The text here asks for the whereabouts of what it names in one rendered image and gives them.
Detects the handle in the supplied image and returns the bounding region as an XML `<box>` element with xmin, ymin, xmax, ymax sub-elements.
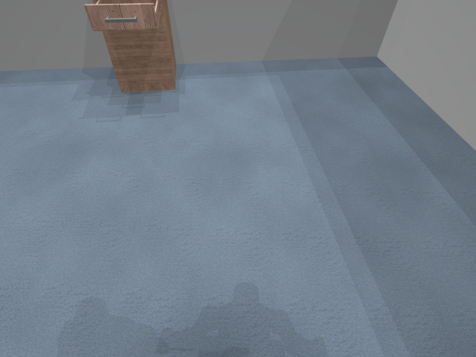
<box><xmin>105</xmin><ymin>16</ymin><xmax>137</xmax><ymax>23</ymax></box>

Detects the cabinet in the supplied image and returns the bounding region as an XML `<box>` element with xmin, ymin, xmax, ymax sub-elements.
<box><xmin>93</xmin><ymin>0</ymin><xmax>176</xmax><ymax>92</ymax></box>

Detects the drawer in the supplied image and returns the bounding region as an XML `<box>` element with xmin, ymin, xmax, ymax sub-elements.
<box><xmin>84</xmin><ymin>0</ymin><xmax>161</xmax><ymax>31</ymax></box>

